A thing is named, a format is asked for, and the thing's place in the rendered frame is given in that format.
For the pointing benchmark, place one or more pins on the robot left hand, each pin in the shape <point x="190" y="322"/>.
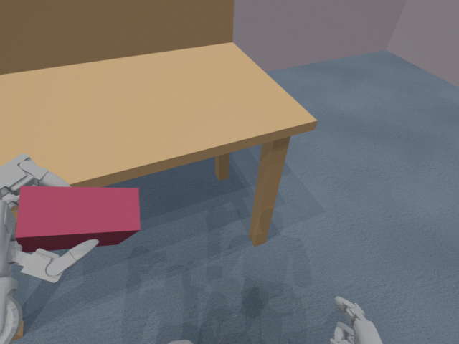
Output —
<point x="48" y="266"/>

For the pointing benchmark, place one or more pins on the robot right hand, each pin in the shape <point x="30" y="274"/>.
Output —
<point x="364" y="331"/>

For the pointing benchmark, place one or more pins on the sponge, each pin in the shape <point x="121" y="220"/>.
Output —
<point x="55" y="217"/>

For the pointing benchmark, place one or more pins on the robot left forearm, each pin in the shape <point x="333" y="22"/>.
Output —
<point x="10" y="310"/>

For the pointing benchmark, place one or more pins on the table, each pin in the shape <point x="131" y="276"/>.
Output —
<point x="103" y="91"/>

